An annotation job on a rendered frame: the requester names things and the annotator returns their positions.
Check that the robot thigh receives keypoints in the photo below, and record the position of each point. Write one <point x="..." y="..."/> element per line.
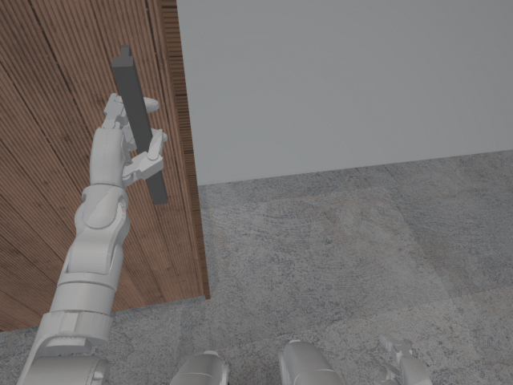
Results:
<point x="301" y="363"/>
<point x="202" y="369"/>

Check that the robot left upper arm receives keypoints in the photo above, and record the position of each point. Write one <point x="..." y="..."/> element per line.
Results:
<point x="69" y="370"/>

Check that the robot right thigh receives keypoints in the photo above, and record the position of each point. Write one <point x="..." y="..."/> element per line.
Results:
<point x="301" y="363"/>

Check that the wardrobe door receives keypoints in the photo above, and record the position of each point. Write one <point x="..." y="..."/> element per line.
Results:
<point x="56" y="78"/>

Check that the robot left hand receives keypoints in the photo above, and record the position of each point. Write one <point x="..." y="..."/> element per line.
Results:
<point x="112" y="144"/>

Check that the handle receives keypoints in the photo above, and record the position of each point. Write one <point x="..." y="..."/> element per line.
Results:
<point x="129" y="87"/>

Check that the robot left forearm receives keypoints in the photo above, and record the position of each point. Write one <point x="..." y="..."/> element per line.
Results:
<point x="79" y="316"/>

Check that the robot left thigh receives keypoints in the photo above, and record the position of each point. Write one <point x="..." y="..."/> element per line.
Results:
<point x="202" y="369"/>

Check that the robot right hand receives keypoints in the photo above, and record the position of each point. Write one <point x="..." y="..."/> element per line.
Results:
<point x="411" y="370"/>

